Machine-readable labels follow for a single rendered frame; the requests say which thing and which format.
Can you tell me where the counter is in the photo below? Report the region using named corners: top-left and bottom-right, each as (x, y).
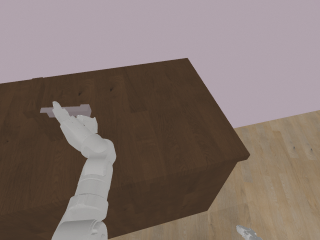
top-left (0, 58), bottom-right (250, 240)

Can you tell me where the robot left hand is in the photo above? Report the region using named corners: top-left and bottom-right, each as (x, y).
top-left (52, 101), bottom-right (98, 152)

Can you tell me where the left robot upper arm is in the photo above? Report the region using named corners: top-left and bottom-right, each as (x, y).
top-left (52, 219), bottom-right (108, 240)

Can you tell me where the tap lever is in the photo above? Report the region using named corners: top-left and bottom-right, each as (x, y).
top-left (40, 104), bottom-right (92, 118)

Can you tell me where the robot right hand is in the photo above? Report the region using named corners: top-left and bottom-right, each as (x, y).
top-left (236, 225), bottom-right (263, 240)

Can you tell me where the left robot forearm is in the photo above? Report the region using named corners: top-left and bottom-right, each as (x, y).
top-left (51, 134), bottom-right (116, 240)

